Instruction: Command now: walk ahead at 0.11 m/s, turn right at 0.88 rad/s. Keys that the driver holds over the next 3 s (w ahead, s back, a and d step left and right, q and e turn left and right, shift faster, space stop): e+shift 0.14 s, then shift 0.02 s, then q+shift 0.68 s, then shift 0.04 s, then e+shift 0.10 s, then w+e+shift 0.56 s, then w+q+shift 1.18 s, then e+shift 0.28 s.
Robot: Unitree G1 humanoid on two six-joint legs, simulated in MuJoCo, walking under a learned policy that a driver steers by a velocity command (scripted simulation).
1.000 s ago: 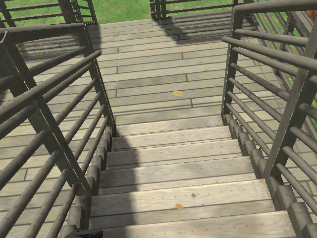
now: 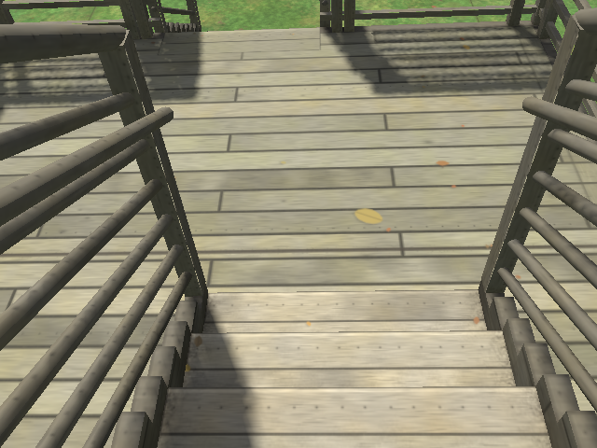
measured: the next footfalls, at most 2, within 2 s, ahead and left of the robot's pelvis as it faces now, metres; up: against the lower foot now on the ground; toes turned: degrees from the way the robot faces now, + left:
left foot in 0.68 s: +0.14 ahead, +0.20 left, +0.00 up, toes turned -5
right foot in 1.54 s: +0.38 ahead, -0.13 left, -0.16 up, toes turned -11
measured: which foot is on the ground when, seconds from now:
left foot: up 0.00-0.66, down 0.68-1.00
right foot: down 0.00-0.68, up 0.70-1.00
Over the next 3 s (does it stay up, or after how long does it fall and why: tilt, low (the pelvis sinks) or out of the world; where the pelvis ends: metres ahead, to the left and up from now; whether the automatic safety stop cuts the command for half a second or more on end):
stays up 1.20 -0.03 -0.62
